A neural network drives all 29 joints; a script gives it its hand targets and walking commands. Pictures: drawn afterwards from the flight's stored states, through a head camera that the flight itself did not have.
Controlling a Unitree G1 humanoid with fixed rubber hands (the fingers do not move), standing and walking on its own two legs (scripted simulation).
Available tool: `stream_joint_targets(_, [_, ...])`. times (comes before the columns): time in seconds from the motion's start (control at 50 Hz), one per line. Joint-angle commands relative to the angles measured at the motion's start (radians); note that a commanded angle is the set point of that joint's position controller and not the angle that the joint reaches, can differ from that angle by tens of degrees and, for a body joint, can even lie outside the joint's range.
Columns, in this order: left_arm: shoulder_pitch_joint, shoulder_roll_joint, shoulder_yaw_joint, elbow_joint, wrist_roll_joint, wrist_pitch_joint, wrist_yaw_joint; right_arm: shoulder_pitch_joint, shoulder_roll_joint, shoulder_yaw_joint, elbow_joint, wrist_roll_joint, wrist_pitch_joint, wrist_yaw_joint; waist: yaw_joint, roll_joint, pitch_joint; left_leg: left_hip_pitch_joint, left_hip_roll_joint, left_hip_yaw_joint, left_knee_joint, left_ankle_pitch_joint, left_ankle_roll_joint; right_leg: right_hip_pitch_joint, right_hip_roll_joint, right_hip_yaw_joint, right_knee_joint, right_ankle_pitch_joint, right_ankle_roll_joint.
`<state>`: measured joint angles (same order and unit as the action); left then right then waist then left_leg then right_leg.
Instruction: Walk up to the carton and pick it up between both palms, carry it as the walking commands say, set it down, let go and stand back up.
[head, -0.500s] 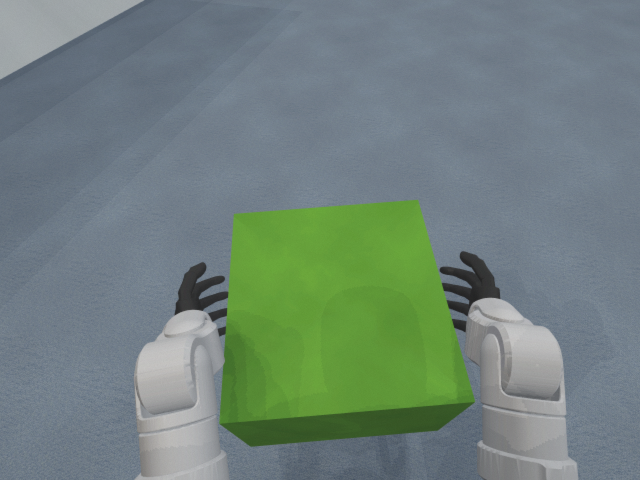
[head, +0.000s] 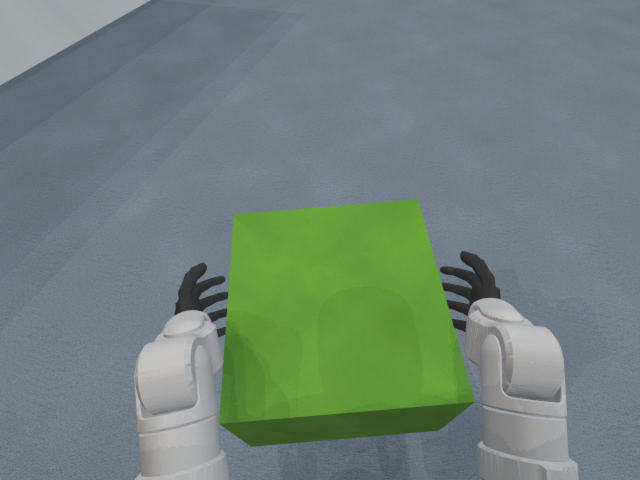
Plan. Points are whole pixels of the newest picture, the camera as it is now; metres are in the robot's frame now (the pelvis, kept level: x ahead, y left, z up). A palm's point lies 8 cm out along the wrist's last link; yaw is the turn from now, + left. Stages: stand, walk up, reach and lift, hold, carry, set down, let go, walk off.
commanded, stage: carry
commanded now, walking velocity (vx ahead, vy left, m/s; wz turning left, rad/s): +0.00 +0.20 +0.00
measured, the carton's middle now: (335, 321) +0.32 +0.01 -0.01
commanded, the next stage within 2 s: none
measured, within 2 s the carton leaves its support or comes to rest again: neither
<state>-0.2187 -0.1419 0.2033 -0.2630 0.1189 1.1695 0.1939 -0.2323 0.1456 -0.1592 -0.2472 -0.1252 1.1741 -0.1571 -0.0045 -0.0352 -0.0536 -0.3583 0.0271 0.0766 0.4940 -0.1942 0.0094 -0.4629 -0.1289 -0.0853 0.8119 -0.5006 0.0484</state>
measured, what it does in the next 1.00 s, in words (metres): steps on the spot: right foot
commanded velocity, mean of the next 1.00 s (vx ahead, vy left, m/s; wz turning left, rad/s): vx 0.00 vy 0.02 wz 0.00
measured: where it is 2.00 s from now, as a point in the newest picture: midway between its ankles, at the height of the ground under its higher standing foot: outside the picture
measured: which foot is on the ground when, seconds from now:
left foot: down 0.00-1.00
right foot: up 0.00-0.12, down 0.14-1.00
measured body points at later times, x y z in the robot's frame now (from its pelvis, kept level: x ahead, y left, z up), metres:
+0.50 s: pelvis -0.03 +0.06 +0.00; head -0.06 +0.06 +0.45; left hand +0.25 +0.23 +0.08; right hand +0.25 -0.11 +0.09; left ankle +0.02 +0.14 -0.74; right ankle -0.01 -0.08 -0.73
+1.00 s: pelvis -0.03 +0.04 +0.00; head -0.04 +0.04 +0.45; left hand +0.26 +0.21 +0.08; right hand +0.25 -0.13 +0.08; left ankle +0.02 +0.14 -0.73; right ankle -0.01 -0.08 -0.73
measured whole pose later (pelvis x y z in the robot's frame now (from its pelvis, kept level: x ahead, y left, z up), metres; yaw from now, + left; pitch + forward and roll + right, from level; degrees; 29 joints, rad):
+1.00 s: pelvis -0.03 +0.04 +0.00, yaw +0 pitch +3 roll +0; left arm -0.23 -0.14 0.17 -0.20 0.13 1.15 0.19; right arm -0.21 0.14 -0.18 -0.25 -0.13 1.17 -0.15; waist 0.00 0.00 -0.10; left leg -0.38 0.02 0.10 0.49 -0.17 0.03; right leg -0.33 -0.07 -0.14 0.51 -0.23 0.01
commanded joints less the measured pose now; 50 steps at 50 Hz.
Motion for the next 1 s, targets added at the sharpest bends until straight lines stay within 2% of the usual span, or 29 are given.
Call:
stream_joint_targets(0.0, [-0.581,-0.952,-0.815,-0.047,-0.492,0.016,-0.413,-0.47,0.955,0.711,-0.038,0.421,-0.001,0.367,-0.005,0.223,-0.307,0.236,0.216,-0.136,-0.112,0.417,0.154,-0.03,0.053,-0.022,0.077,-0.023,-0.016])
stream_joint_targets(0.06, [-0.564,-0.94,-0.808,-0.033,-0.504,0.03,-0.418,-0.452,0.953,0.706,-0.043,0.398,-0.006,0.353,-0.005,0.216,-0.331,0.223,0.2,-0.13,-0.109,0.318,0.163,0.071,0.067,-0.044,-0.13,0.069,-0.035])
stream_joint_targets(0.08, [-0.538,-0.938,-0.799,-0.019,-0.501,0.035,-0.422,-0.437,0.95,0.703,-0.037,0.388,-0.004,0.349,0.003,0.2,-0.335,0.211,0.184,-0.119,-0.087,0.304,0.154,0.135,0.065,-0.056,-0.267,0.142,-0.044])
stream_joint_targets(0.1, [-0.515,-0.937,-0.792,-0.004,-0.496,0.038,-0.427,-0.425,0.945,0.703,-0.033,0.381,-0.004,0.347,0.01,0.16,-0.344,0.178,0.167,-0.105,-0.057,0.287,0.125,0.232,0.045,-0.045,-0.426,0.264,-0.048])
stream_joint_targets(0.12, [-0.492,-0.935,-0.781,0.01,-0.487,0.039,-0.434,-0.42,0.949,0.708,-0.03,0.379,-0.004,0.346,0.012,0.068,-0.351,0.092,0.13,-0.092,0.008,0.228,0.08,0.345,-0.041,0.068,-0.503,0.306,-0.058])
stream_joint_targets(0.14, [-0.471,-0.935,-0.77,0.058,-0.477,0.036,-0.441,-0.454,0.925,0.718,-0.057,0.379,0.0,0.347,0.006,-0.159,-0.304,-0.076,0.035,-0.044,0.065,0.019,0.022,0.387,-0.221,0.3,-0.526,0.408,-0.133])
stream_joint_targets(0.16, [-0.47,-0.954,-0.754,0.064,-0.465,0.028,-0.443,-0.511,0.922,0.738,-0.089,0.392,0.006,0.35,0.004,-0.23,-0.257,-0.07,0.034,-0.041,0.126,-0.175,0.017,0.31,-0.279,0.305,-0.538,0.469,-0.193])
stream_joint_targets(0.18, [-0.492,-0.962,-0.756,0.041,-0.461,0.025,-0.439,-0.537,0.938,0.752,-0.092,0.41,0.012,0.355,-0.001,-0.174,-0.244,-0.036,0.051,-0.06,0.126,-0.139,0.017,0.271,-0.255,0.249,-0.53,0.451,-0.187])
stream_joint_targets(0.2, [-0.506,-0.959,-0.759,0.019,-0.458,0.022,-0.433,-0.547,0.948,0.759,-0.093,0.428,0.015,0.363,-0.006,-0.122,-0.251,0.015,0.053,-0.052,0.073,-0.081,0.016,0.244,-0.204,0.175,-0.514,0.379,-0.154])
stream_joint_targets(0.24, [-0.504,-0.943,-0.754,0.012,-0.443,0.021,-0.421,-0.559,0.948,0.759,-0.079,0.456,0.022,0.374,-0.002,-0.102,-0.251,0.102,0.043,-0.031,-0.079,0.053,0.019,0.22,-0.09,0.055,-0.456,0.278,-0.084])
stream_joint_targets(0.26, [-0.474,-0.941,-0.75,0.04,-0.429,0.022,-0.418,-0.546,0.938,0.757,-0.06,0.459,0.024,0.378,0.006,-0.061,-0.262,0.157,0.082,-0.074,-0.085,0.124,0.018,0.182,-0.059,0.039,-0.424,0.261,-0.063])
stream_joint_targets(0.28, [-0.471,-0.942,-0.754,0.042,-0.427,0.022,-0.416,-0.535,0.931,0.754,-0.044,0.462,0.024,0.382,0.011,0.013,-0.271,0.149,0.119,-0.12,-0.115,0.123,0.02,0.178,-0.027,0.01,-0.392,0.213,-0.046])
stream_joint_targets(0.3, [-0.495,-0.944,-0.761,0.035,-0.431,0.021,-0.414,-0.534,0.927,0.746,-0.027,0.464,0.025,0.384,0.011,0.073,-0.278,0.115,0.143,-0.156,-0.16,0.065,0.032,0.212,-0.011,-0.001,-0.364,0.195,-0.038])
stream_joint_targets(0.32, [-0.509,-0.945,-0.761,0.036,-0.431,0.022,-0.412,-0.527,0.926,0.74,-0.013,0.464,0.028,0.386,0.011,0.089,-0.267,0.099,0.153,-0.174,-0.195,-0.009,0.039,0.217,-0.007,-0.002,-0.353,0.196,-0.035])
stream_joint_targets(0.36, [-0.526,-0.952,-0.764,0.045,-0.435,0.026,-0.411,-0.518,0.924,0.726,0.004,0.457,0.029,0.388,0.01,0.099,-0.254,0.089,0.157,-0.183,-0.232,-0.084,0.047,0.211,-0.004,0.0,-0.35,0.206,-0.031])
stream_joint_targets(0.52, [-0.563,-0.971,-0.785,0.069,-0.462,0.029,-0.42,-0.516,0.924,0.694,0.027,0.428,0.015,0.383,0.002,0.096,-0.255,0.112,0.152,-0.159,-0.232,-0.107,0.047,0.174,0.0,0.004,-0.369,0.222,-0.021])
stream_joint_targets(0.74, [-0.525,-0.957,-0.772,0.065,-0.443,0.008,-0.41,-0.52,0.922,0.72,-0.013,0.436,0.003,0.38,0.003,0.034,-0.287,0.104,0.11,-0.114,-0.127,0.034,0.042,0.181,-0.026,0.032,-0.382,0.258,-0.034])
stream_joint_targets(0.98, [-0.503,-0.943,-0.782,0.038,-0.441,0.005,-0.403,-0.506,0.916,0.733,-0.028,0.446,0.009,0.381,0.006,0.03,-0.29,0.096,0.108,-0.093,-0.077,0.087,0.027,0.2,-0.033,0.042,-0.389,0.286,-0.046])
